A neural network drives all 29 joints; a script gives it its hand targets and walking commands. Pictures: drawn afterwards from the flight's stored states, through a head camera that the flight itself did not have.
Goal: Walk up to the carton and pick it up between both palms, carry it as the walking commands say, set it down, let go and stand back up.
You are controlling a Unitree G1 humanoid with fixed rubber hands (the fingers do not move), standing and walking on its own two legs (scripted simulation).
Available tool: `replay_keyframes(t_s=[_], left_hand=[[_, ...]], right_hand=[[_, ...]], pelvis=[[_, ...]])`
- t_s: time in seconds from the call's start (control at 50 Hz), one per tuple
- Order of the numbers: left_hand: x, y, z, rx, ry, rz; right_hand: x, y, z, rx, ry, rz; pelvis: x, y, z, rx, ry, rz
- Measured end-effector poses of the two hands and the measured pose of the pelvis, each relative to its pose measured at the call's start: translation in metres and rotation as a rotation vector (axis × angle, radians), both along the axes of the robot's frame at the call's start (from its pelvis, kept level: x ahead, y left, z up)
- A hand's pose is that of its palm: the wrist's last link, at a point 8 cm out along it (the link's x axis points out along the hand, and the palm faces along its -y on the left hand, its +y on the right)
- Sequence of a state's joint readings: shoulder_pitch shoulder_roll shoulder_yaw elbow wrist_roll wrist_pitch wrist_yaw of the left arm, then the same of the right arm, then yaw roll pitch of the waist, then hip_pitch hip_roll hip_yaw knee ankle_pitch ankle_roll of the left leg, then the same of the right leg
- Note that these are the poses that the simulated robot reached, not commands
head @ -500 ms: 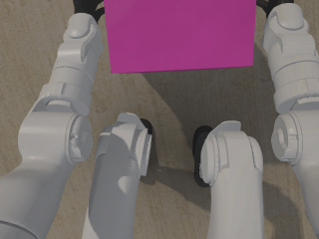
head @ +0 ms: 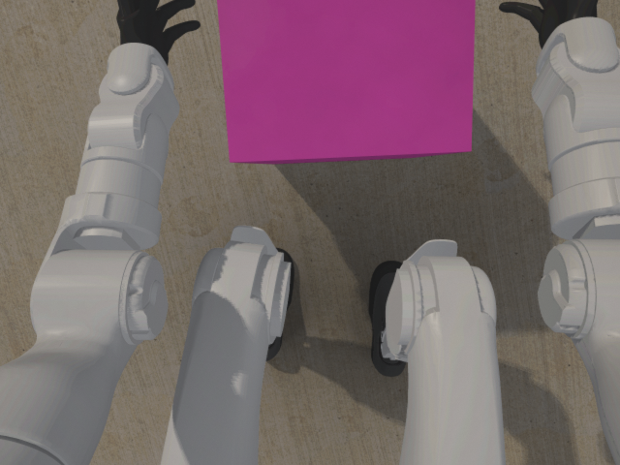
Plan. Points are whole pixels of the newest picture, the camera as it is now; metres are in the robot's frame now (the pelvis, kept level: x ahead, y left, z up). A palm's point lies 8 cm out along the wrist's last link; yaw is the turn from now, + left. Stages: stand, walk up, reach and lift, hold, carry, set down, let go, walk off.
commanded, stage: set down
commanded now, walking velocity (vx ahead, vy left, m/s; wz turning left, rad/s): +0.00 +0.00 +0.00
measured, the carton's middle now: (341, 78) +0.51 +0.01 -0.25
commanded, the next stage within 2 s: let go in 1.06 s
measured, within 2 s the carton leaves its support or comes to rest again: neither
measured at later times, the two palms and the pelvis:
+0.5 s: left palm out of the picture +0.51 +0.21 +0.02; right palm out of the picture +0.55 -0.21 +0.02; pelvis +0.01 +0.00 +0.12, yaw +0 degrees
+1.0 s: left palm out of the picture +0.50 +0.22 +0.17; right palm out of the picture +0.54 -0.21 +0.17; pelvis +0.04 +0.00 +0.26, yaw -1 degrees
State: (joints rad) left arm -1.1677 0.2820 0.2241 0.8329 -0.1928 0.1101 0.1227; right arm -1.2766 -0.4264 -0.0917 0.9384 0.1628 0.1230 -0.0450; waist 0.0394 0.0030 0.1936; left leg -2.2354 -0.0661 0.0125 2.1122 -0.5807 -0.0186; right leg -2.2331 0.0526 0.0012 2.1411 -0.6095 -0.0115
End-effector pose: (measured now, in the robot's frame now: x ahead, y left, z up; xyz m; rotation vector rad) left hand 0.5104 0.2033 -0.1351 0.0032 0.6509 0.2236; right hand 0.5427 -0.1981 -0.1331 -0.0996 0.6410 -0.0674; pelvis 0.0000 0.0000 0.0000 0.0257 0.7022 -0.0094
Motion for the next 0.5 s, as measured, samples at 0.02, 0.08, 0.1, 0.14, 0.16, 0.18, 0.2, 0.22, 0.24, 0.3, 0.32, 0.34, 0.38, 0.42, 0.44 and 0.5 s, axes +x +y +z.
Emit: replay_keyframes(t_s=[0.02, 0.08, 0.1, 0.14, 0.16, 0.18, 0.2, 0.22, 0.24, 0.3, 0.32, 0.34, 0.38, 0.42, 0.44, 0.5], left_hand=[[0.000, 0.001, 0.007, 0.001, -0.002, 0.001], [-0.001, 0.002, 0.028, 0.004, -0.004, 0.001], [-0.001, 0.003, 0.035, 0.004, -0.004, 0.000], [-0.002, 0.003, 0.048, 0.004, -0.005, -0.001], [-0.002, 0.004, 0.055, 0.003, -0.005, -0.001], [-0.002, 0.004, 0.061, 0.003, -0.005, -0.001], [-0.002, 0.004, 0.067, 0.002, -0.006, -0.002], [-0.002, 0.004, 0.073, 0.002, -0.006, -0.002], [-0.002, 0.004, 0.079, 0.002, -0.007, -0.002], [-0.002, 0.005, 0.097, 0.002, -0.010, -0.002], [-0.002, 0.005, 0.103, 0.002, -0.012, -0.002], [-0.002, 0.005, 0.109, 0.002, -0.013, -0.002], [-0.001, 0.006, 0.120, 0.002, -0.015, -0.003], [-0.001, 0.006, 0.132, 0.003, -0.017, -0.003], [-0.001, 0.007, 0.137, 0.003, -0.018, -0.003], [-0.002, 0.008, 0.155, 0.004, -0.020, -0.004]], right_hand=[[0.000, 0.000, 0.007, 0.001, -0.001, 0.000], [0.001, -0.001, 0.028, 0.001, 0.001, 0.000], [0.000, -0.001, 0.035, 0.001, 0.002, 0.000], [0.000, -0.002, 0.048, 0.002, 0.004, 0.000], [0.000, -0.002, 0.055, 0.002, 0.005, 0.000], [0.000, -0.003, 0.061, 0.003, 0.005, 0.000], [0.000, -0.003, 0.067, 0.003, 0.005, 0.001], [0.000, -0.003, 0.073, 0.004, 0.005, 0.001], [0.000, -0.004, 0.079, 0.005, 0.004, 0.002], [0.001, -0.004, 0.096, 0.008, 0.000, 0.003], [0.002, -0.005, 0.102, 0.009, -0.001, 0.004], [0.002, -0.005, 0.108, 0.010, -0.002, 0.004], [0.003, -0.005, 0.119, 0.012, -0.005, 0.005], [0.003, -0.006, 0.130, 0.013, -0.006, 0.006], [0.003, -0.007, 0.136, 0.014, -0.007, 0.006], [0.003, -0.008, 0.153, 0.014, -0.007, 0.007]], pelvis=[[0.000, 0.000, 0.004, 0.000, 0.006, 0.000], [0.001, 0.000, 0.019, 0.000, 0.026, 0.002], [0.001, 0.000, 0.025, -0.001, 0.034, 0.002], [0.002, -0.001, 0.035, -0.001, 0.048, 0.002], [0.002, -0.001, 0.041, -0.001, 0.055, 0.003], [0.002, -0.001, 0.046, -0.001, 0.061, 0.003], [0.003, -0.001, 0.051, -0.002, 0.067, 0.003], [0.003, -0.001, 0.056, -0.002, 0.072, 0.003], [0.003, -0.001, 0.061, -0.002, 0.077, 0.003], [0.004, -0.001, 0.075, -0.002, 0.089, 0.002], [0.004, -0.001, 0.080, -0.003, 0.092, 0.002], [0.004, -0.001, 0.084, -0.003, 0.095, 0.002], [0.005, -0.001, 0.093, -0.003, 0.101, 0.002], [0.007, -0.001, 0.103, -0.003, 0.106, 0.001], [0.007, -0.001, 0.108, -0.004, 0.108, 0.001], [0.010, -0.001, 0.123, -0.004, 0.113, 0.001]])
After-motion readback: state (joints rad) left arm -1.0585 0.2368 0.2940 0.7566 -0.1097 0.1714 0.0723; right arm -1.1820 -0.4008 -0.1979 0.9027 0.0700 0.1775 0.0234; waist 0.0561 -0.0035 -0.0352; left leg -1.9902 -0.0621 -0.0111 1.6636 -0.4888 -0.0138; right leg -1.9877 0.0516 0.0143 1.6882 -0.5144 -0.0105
